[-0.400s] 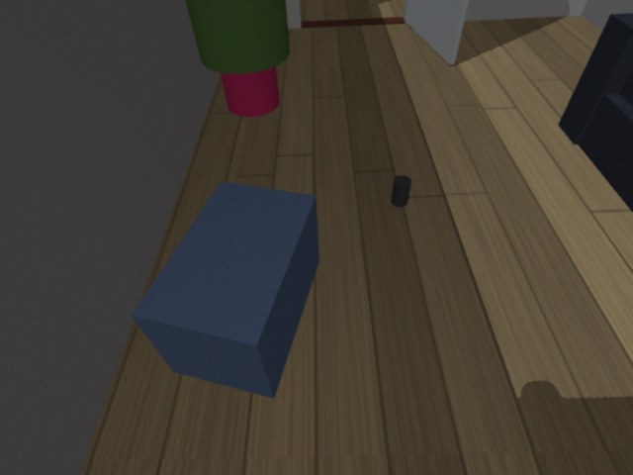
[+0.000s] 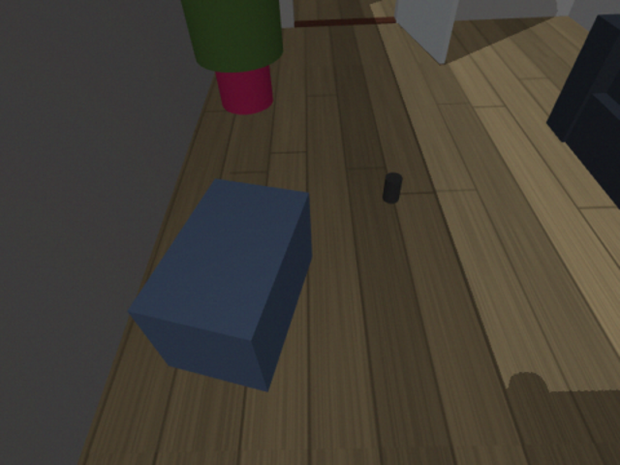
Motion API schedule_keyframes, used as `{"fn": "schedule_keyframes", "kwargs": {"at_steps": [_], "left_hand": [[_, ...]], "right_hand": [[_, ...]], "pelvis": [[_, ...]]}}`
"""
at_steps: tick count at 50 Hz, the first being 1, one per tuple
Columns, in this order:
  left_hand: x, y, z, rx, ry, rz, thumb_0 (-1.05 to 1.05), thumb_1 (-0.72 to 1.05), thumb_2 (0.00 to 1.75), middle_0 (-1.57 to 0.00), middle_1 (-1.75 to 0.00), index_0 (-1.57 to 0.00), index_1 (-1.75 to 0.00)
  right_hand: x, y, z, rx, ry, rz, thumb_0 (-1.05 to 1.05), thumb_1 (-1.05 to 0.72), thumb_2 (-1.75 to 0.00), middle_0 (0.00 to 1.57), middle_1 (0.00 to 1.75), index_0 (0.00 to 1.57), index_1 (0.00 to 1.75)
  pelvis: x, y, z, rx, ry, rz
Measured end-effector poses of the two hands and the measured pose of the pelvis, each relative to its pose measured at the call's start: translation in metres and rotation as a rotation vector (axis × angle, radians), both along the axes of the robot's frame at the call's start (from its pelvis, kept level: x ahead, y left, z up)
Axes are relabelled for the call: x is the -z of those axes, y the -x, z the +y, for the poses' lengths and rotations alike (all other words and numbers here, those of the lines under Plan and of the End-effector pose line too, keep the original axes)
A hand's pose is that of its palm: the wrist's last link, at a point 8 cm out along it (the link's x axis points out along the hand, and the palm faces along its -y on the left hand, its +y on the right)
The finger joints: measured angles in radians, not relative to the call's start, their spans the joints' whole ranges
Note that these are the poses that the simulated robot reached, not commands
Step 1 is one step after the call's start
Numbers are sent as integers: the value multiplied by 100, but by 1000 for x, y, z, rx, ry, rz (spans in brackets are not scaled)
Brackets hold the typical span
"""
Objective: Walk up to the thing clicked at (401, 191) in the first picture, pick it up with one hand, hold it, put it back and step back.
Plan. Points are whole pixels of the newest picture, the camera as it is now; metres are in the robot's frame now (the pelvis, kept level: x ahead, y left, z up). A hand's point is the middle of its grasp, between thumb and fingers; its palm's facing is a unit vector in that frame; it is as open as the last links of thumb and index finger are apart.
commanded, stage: stand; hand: left
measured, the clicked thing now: (392, 188) +1.40 -0.31 -0.72
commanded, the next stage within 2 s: walk up in 0.72 s
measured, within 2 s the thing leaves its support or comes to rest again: neither
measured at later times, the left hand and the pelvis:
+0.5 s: hand out of the picture +0.08 +0.26 -0.15, palm faces -0.01 -0.94 -0.34, open 7.4 cm; pelvis +0.00 +0.00 +0.00, yaw +0 degrees
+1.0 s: hand out of the picture +0.15 +0.24 -0.14, palm faces -0.16 -0.91 -0.39, open 7.4 cm; pelvis +0.05 -0.05 -0.02, yaw -9 degrees
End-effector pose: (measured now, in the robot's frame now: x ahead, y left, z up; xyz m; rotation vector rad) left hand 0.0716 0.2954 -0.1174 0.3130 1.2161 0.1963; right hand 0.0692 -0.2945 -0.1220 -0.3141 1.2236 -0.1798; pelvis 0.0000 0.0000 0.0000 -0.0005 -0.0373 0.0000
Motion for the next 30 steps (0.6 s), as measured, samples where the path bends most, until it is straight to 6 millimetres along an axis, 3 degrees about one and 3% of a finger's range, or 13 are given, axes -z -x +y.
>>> {"fn": "schedule_keyframes", "kwargs": {"at_steps": [30], "left_hand": [[-1, 0, 6, -7, -5, 8, 1, 90, 90, -20, -30, -21, -30]], "right_hand": [[-1, -5, 4, -4, 1, 1, 1, -91, -89, 20, 30, 20, 30]], "pelvis": [[-1, -4, 4, -2, 0, 0]]}}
